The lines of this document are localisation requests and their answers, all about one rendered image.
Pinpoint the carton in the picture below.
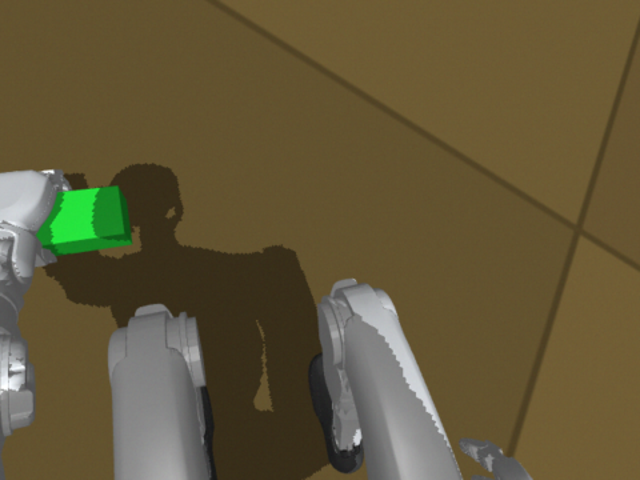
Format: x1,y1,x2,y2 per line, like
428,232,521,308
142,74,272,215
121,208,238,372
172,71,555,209
36,186,132,256

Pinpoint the left robot foot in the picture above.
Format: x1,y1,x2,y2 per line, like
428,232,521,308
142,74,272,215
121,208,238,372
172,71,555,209
200,386,217,480

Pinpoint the left robot hand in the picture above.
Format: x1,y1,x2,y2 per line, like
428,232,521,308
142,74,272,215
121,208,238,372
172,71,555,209
0,170,73,267

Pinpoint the right robot hand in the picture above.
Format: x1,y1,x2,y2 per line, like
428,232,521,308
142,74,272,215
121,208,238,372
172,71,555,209
459,438,533,480

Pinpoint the right robot foot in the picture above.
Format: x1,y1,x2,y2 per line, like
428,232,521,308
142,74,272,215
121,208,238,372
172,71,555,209
308,353,364,474

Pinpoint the left robot arm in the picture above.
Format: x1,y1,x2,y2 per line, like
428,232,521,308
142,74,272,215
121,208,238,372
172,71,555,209
0,223,37,480

